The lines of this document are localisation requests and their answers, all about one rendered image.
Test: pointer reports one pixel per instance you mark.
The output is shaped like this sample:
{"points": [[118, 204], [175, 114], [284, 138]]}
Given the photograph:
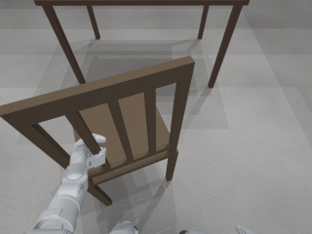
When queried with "table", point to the table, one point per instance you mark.
{"points": [[48, 8]]}

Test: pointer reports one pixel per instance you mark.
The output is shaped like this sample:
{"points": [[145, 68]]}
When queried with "robot left thigh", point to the robot left thigh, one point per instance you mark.
{"points": [[124, 228]]}

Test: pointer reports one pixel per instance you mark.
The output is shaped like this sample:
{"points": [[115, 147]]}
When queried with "left robot hand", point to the left robot hand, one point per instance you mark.
{"points": [[80, 153]]}

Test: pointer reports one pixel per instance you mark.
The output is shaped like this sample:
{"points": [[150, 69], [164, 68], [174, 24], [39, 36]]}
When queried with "chair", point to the chair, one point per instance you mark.
{"points": [[122, 108]]}

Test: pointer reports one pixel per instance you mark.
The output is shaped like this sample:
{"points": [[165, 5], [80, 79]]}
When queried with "robot left forearm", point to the robot left forearm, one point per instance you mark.
{"points": [[67, 203]]}

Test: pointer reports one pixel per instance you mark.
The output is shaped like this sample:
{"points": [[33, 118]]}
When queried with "right robot hand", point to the right robot hand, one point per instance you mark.
{"points": [[242, 230]]}

